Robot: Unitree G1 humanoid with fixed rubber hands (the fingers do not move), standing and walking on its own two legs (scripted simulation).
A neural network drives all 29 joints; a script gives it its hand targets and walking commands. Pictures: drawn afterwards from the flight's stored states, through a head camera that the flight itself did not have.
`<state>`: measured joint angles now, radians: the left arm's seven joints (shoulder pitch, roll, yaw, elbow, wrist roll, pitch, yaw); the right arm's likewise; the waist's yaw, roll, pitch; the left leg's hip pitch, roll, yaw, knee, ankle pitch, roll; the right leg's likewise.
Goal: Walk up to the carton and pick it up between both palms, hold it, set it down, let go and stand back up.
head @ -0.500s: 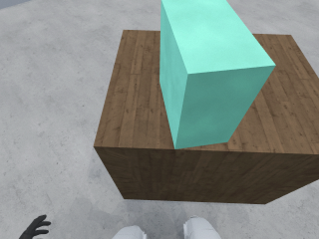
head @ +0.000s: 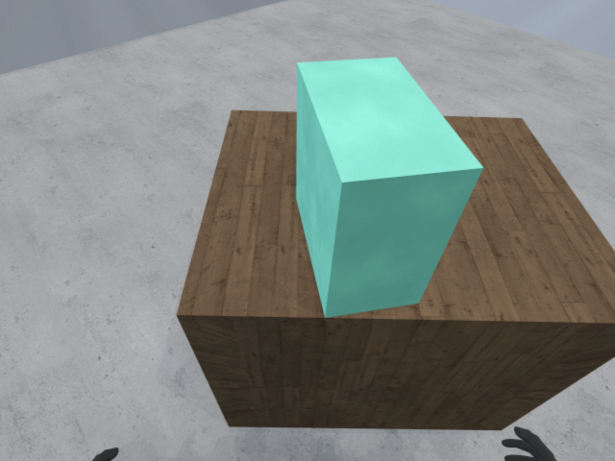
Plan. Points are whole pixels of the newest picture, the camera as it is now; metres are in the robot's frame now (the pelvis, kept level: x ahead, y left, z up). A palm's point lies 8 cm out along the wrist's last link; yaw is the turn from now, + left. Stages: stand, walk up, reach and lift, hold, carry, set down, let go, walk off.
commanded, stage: walk up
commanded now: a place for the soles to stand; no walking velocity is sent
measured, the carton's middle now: (360, 187) +0.51 -0.06 +0.06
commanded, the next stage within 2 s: none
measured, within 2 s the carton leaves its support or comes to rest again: neither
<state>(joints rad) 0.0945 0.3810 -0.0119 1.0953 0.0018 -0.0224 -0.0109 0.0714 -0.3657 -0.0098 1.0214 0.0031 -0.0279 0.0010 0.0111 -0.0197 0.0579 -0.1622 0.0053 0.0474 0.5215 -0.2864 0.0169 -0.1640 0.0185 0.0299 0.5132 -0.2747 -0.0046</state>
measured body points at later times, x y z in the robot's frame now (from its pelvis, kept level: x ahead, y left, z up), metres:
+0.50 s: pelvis +0.05 -0.06 -0.01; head +0.07 -0.07 +0.44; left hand +0.11 +0.27 -0.12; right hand +0.10 -0.39 -0.13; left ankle +0.07 +0.07 -0.71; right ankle +0.02 -0.13 -0.74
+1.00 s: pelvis +0.07 -0.09 -0.03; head +0.10 -0.10 +0.42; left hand +0.17 +0.24 -0.13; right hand +0.20 -0.41 -0.14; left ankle +0.09 +0.06 -0.74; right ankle +0.05 -0.19 -0.74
